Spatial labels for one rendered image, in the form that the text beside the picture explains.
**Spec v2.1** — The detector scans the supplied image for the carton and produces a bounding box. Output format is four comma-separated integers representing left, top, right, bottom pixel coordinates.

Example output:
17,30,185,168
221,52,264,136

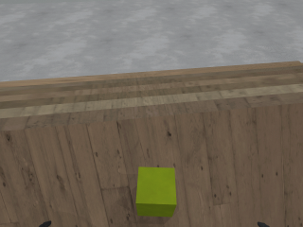
135,166,177,218

